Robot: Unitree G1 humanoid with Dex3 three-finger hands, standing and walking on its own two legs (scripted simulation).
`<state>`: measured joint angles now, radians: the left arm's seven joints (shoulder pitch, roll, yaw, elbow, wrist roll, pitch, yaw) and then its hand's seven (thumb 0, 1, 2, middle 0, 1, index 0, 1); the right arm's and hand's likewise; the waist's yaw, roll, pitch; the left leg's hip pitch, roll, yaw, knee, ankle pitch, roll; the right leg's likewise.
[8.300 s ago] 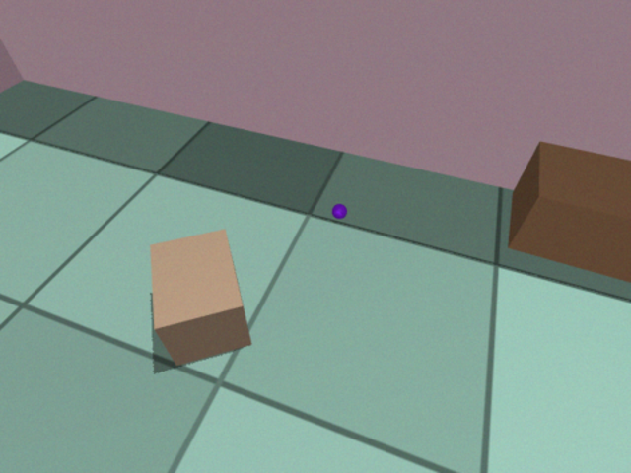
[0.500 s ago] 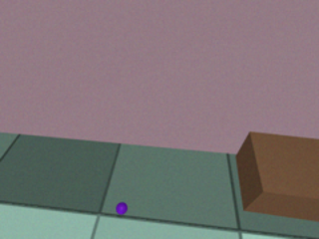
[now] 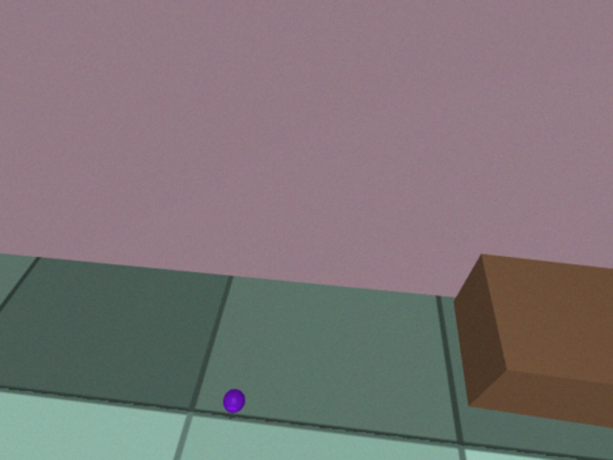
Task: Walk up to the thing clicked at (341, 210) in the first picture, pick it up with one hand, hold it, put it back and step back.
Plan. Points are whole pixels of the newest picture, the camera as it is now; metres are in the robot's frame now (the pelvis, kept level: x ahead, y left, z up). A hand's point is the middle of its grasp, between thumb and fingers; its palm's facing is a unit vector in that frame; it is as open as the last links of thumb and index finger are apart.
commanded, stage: stand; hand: left
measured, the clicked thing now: (234, 400) +0.44 +0.23 -0.75
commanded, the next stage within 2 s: walk up in 0.10 s
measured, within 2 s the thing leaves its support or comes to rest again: neither
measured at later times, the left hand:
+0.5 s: hand out of the picture +0.04 +0.27 -0.18, palm faces -0.01 -0.92 -0.40, open 7.4 cm
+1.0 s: hand out of the picture -0.11 +0.22 -0.15, palm faces +0.10 -0.89 -0.44, open 7.4 cm
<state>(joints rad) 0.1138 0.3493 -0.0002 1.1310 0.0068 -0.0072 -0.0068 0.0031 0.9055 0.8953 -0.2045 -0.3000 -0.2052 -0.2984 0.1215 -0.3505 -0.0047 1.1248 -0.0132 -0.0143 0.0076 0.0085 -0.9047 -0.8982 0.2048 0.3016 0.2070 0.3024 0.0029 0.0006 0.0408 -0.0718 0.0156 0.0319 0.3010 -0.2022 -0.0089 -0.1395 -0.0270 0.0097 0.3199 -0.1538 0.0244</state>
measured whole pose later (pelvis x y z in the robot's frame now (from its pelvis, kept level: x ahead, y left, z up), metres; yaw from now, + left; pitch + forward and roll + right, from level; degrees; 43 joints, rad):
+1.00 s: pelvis -0.20 -0.05 -0.03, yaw +5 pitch -1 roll +2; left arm 0.13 0.32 0.06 0.77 0.02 0.02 0.04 0.00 0.90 0.89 -0.21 -0.30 -0.21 -0.30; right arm 0.13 -0.42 -0.06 0.87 -0.02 0.08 -0.04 0.01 -0.91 -0.90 0.20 0.30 0.21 0.30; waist 0.04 0.05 0.20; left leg -0.37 -0.07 -0.13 1.03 -0.56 -0.03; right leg -0.43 -0.04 -0.07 0.67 -0.23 -0.05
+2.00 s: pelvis -0.33 +0.01 -0.02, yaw -2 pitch -3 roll +1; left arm 0.22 0.41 0.06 0.93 0.00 0.00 -0.01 0.00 0.91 0.90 -0.20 -0.30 -0.20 -0.30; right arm 0.23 -0.34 -0.05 0.92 -0.04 -0.05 0.01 0.01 -0.90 -0.90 0.21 0.30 0.21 0.30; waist 0.00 -0.05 0.08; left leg -0.28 0.02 0.04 0.56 -0.24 0.01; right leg -0.33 -0.01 0.05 0.86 -0.50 -0.02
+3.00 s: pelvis -0.30 +0.00 +0.00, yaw -1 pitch -2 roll +0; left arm 0.09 0.35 0.01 1.16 0.01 -0.01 -0.01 0.00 0.91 0.90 -0.20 -0.30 -0.21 -0.30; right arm 0.07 -0.34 -0.01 1.13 -0.01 -0.02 0.01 0.01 -0.90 -0.90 0.21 0.30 0.21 0.30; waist 0.01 0.00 0.06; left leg -0.13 0.01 -0.02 0.33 -0.17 -0.01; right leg -0.11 -0.03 -0.01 0.32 -0.18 0.02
